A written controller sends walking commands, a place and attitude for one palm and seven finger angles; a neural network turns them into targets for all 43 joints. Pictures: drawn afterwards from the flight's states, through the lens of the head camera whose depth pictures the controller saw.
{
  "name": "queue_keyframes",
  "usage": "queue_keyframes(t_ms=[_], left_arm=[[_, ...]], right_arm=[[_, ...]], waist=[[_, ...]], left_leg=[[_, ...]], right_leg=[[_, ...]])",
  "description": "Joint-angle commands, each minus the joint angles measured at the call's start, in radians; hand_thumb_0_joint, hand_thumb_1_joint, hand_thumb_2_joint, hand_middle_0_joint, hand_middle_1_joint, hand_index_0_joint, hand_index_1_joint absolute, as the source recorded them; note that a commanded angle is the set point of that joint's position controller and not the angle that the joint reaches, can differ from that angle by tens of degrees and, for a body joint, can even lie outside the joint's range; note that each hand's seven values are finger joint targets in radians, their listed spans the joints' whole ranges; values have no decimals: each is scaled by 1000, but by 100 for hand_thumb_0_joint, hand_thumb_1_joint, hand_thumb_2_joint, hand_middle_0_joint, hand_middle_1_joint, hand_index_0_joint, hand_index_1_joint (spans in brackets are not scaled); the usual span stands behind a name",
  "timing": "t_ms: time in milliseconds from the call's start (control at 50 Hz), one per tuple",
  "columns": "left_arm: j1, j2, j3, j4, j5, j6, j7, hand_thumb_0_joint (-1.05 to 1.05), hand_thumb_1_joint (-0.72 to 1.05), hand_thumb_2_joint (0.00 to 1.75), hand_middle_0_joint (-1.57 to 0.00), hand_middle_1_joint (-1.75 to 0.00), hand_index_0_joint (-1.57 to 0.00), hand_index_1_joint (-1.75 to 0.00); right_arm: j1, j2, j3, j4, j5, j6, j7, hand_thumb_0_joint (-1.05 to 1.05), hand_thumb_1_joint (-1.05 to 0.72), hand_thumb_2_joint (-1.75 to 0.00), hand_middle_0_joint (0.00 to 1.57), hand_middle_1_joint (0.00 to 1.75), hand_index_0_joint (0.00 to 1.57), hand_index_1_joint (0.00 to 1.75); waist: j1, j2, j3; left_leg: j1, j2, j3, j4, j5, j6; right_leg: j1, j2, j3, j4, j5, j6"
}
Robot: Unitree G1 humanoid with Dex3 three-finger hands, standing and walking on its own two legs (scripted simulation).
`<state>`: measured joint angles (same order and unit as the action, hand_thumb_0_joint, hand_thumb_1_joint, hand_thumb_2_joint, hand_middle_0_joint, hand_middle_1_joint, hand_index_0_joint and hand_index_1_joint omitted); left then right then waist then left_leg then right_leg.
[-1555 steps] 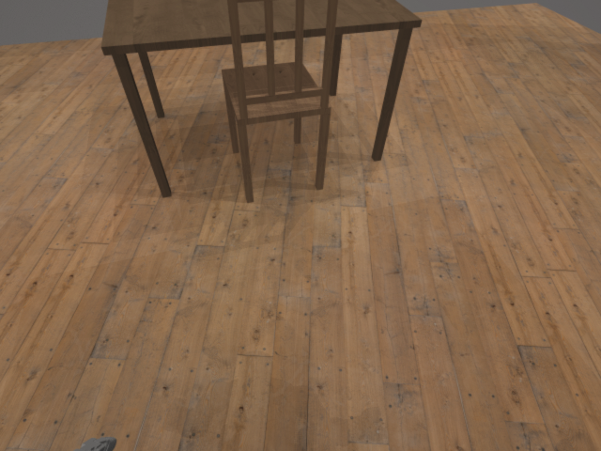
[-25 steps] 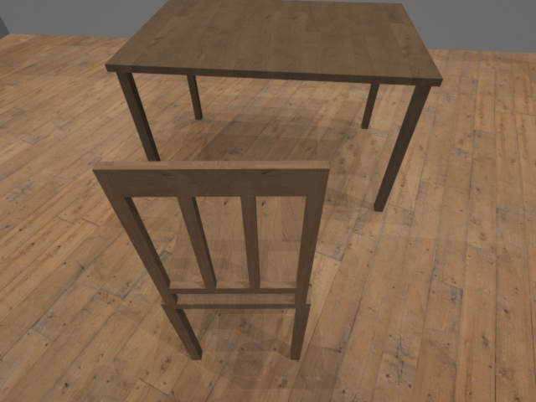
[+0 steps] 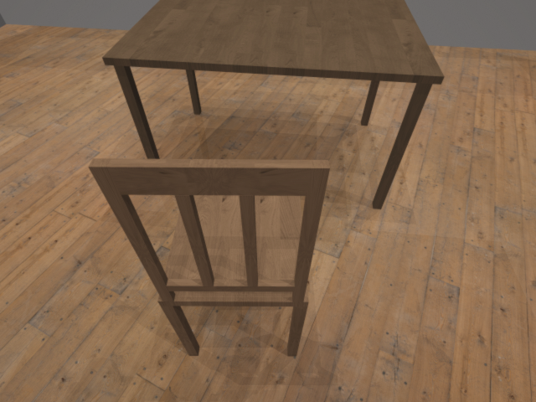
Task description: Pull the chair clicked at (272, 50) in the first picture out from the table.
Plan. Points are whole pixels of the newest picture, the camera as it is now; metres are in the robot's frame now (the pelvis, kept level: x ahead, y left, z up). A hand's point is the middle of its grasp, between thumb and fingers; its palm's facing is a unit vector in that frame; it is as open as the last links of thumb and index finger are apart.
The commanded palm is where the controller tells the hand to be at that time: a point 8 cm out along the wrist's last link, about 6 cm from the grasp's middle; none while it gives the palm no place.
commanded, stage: look to check the result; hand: left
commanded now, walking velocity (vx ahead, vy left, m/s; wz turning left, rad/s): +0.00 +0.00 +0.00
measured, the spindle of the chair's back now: (198, 245) +0.41 +0.17 -0.07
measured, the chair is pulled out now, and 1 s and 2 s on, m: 0.62 0.62 0.62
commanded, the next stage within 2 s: stand and wait in 0.40 s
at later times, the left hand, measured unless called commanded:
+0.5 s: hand out of the picture -0.01 +0.16 -0.17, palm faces +0.03 -0.99 -0.17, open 7.3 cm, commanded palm none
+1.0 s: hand out of the picture +0.00 +0.17 -0.17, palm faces +0.03 -0.99 -0.17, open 7.3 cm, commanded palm none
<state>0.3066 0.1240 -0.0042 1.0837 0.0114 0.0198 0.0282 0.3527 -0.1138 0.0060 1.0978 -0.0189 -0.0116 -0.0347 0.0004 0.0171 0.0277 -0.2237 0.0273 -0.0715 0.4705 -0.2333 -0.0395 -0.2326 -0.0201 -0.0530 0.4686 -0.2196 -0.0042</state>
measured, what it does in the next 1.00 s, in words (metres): stands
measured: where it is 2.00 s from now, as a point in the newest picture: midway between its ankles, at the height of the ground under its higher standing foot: outside the picture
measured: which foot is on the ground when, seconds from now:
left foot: down 0.00-1.00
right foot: down 0.00-1.00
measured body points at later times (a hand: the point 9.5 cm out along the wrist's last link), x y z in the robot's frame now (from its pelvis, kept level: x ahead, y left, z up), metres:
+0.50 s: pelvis +0.00 +0.00 +0.00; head +0.02 +0.00 +0.45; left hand -0.01 +0.21 -0.16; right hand -0.02 -0.20 -0.16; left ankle +0.01 +0.15 -0.74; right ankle +0.02 -0.12 -0.74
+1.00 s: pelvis +0.01 +0.01 +0.00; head +0.02 +0.00 +0.45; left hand +0.00 +0.22 -0.16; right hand -0.02 -0.19 -0.16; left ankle +0.01 +0.15 -0.74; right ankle +0.02 -0.12 -0.74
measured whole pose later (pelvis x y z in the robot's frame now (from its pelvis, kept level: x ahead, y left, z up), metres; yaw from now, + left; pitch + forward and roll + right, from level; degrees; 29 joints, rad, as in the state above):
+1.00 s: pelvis +0.01 +0.01 +0.00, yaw +0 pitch -1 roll +0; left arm 0.32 0.12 -0.01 1.09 0.01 0.01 0.03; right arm 0.34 -0.11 0.01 1.12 -0.01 -0.02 -0.04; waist 0.00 0.01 0.02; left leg -0.21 0.02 -0.06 0.46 -0.24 -0.03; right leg -0.22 -0.03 -0.04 0.45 -0.22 0.01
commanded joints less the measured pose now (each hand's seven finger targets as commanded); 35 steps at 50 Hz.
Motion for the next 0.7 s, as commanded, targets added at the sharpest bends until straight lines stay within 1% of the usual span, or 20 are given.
queue_keyframes(t_ms=[0, 40, 60, 80, 120, 160, 180, 240, 260, 280, 360, 400, 420, 460, 480, 540, 580, 620, 660, 680], left_arm=[[71, 98, 21, -30, -3, -14, 2, 0, 90, 90, -20, -30, -20, -30], [71, 96, 21, -31, -4, -15, 2, 0, 90, 90, -20, -30, -20, -30], [71, 94, 22, -30, -4, -16, 2, 0, 90, 90, -20, -30, -20, -30], [71, 94, 20, -27, -5, -15, 2, 0, 90, 90, -20, -30, -20, -30], [72, 93, 21, -30, -4, -15, 3, 0, 90, 90, -20, -30, -20, -30], [73, 92, 22, -30, -4, -15, 2, 0, 90, 90, -20, -30, -20, -30], [74, 90, 20, -27, -4, -15, 3, 0, 90, 90, -20, -30, -20, -30], [79, 92, 21, -28, -4, -17, 3, 0, 90, 90, -20, -30, -20, -30], [78, 92, 20, -27, -4, -18, 3, 0, 90, 90, -20, -30, -20, -30], [78, 88, 19, -24, -4, -17, 3, 0, 90, 90, -20, -30, -20, -30], [80, 91, 19, -24, -4, -18, 3, 0, 90, 90, -20, -30, -20, -30], [77, 91, 18, -23, -4, -18, 4, 0, 90, 90, -20, -30, -20, -30], [78, 92, 18, -23, -5, -18, 4, 0, 90, 90, -20, -30, -20, -30], [79, 89, 19, -23, -5, -19, 4, 0, 90, 90, -20, -30, -20, -30], [79, 88, 17, -21, -5, -19, 4, 0, 90, 90, -20, -30, -20, -30], [77, 87, 19, -21, -5, -20, 4, 0, 90, 90, -20, -30, -20, -30], [80, 85, 17, -19, -5, -19, 5, 0, 90, 90, -20, -30, -20, -30], [78, 87, 18, -21, -5, -19, 5, 0, 90, 90, -20, -30, -20, -30], [79, 88, 19, -21, -6, -20, 4, 0, 90, 90, -20, -30, -20, -30], [83, 84, 17, -18, -5, -20, 5, 0, 90, 90, -20, -30, -20, -30]], right_arm=[[93, -75, -15, -16, 5, -8, -6, 0, -90, -90, 20, 30, 20, 30], [94, -76, -15, -14, 4, -8, -5, 0, -90, -90, 20, 30, 20, 30], [97, -75, -16, -13, 5, -10, -7, 0, -90, -90, 20, 30, 20, 30], [90, -74, -15, -10, 5, -8, -8, 0, -90, -90, 20, 30, 20, 30], [91, -72, -16, -13, 5, -8, -7, 0, -90, -90, 20, 30, 20, 30], [93, -73, -15, -12, 5, -9, -6, 0, -90, -90, 20, 30, 20, 30], [86, -72, -16, -10, 6, -9, -8, 0, -90, -90, 20, 30, 20, 30], [91, -73, -17, -10, 6, -11, -7, 0, -90, -90, 20, 30, 20, 30], [91, -74, -15, -9, 6, -11, -6, 0, -90, -90, 20, 30, 20, 30], [85, -72, -16, -7, 7, -9, -8, 0, -90, -90, 20, 30, 20, 30], [88, -73, -15, -7, 7, -11, -6, 0, -90, -90, 20, 30, 20, 30], [86, -73, -15, -4, 7, -10, -7, 0, -90, -90, 20, 30, 20, 30], [88, -71, -14, -2, 7, -10, -7, 0, -90, -90, 20, 30, 20, 30], [89, -73, -15, -2, 7, -13, -7, 0, -90, -90, 20, 30, 20, 30], [82, -71, -15, 1, 7, -12, -9, 0, -90, -90, 20, 30, 20, 30], [88, -74, -13, 2, 7, -15, -9, 0, -90, -90, 20, 30, 20, 30], [80, -70, -14, 3, 8, -13, -10, 0, -90, -90, 20, 30, 20, 30], [85, -73, -13, 4, 8, -13, -9, 0, -90, -90, 20, 30, 20, 30], [88, -74, -12, 4, 8, -16, -9, 0, -90, -90, 20, 30, 20, 30], [77, -71, -14, 6, 9, -14, -10, 0, -90, -90, 20, 30, 20, 30]], waist=[[6, 2, 74], [5, -23, 60], [3, -3, 47], [6, 18, 68], [4, -10, 66], [4, -14, 56], [6, 20, 75], [4, -19, 45], [3, -21, 43], [5, 1, 64], [4, -23, 50], [4, 1, 69], [4, -11, 63], [3, 1, 38], [5, 14, 57], [3, -11, 38], [6, 1, 72], [3, -15, 61], [4, -11, 38], [7, 12, 64]], left_leg=[[-76, 33, -38, -100, 1, 79], [-69, 33, -37, -98, -6, 78], [-58, 34, -38, -98, 11, 78], [-66, 37, -41, -105, 3, 81], [-69, 36, -41, -102, -4, 79], [-64, 35, -37, -103, -3, 79], [-67, 37, -38, -110, -1, 83], [-56, 37, -37, -99, 12, 79], [-49, 36, -35, -95, 25, 79], [-54, 37, -35, -100, 17, 81], [-51, 36, -33, -97, 22, 79], [-60, 39, -33, -100, 23, 79], [-60, 38, -34, -98, 21, 79], [-44, 40, -35, -101, 36, 80], [-49, 41, -38, -106, 33, 82], [-44, 43, -36, -100, 51, 79], [-53, 43, -38, -106, 47, 83], [-50, 42, -36, -103, 53, 80], [-42, 44, -39, -106, 56, 81], [-47, 43, -37, -108, 51, 84]], right_leg=[[-1, -69, 84, -115, -29, -50], [0, -70, 86, -116, -38, -50], [4, -69, 87, -110, -23, -50], [-1, -64, 81, -115, -21, -51], [-2, -66, 86, -113, -29, -50], [-1, -69, 84, -110, -26, -49], [-7, -65, 84, -115, -19, -51], [7, -69, 87, -109, -9, -48], [6, -71, 86, -108, 0, -48], [-1, -66, 85, -117, -4, -51], [6, -71, 87, -110, -2, -48], [1, -69, 85, -111, 0, -48], [5, -70, 86, -110, -2, -48], [15, -71, 87, -105, 14, -47], [11, -65, 86, -111, 16, -50], [23, -70, 85, -103, 31, -47], [11, -67, 82, -113, 30, -48], [15, -70, 84, -106, 33, -46], [28, -70, 82, -102, 35, -44], [18, -68, 83, -113, 35, -47]])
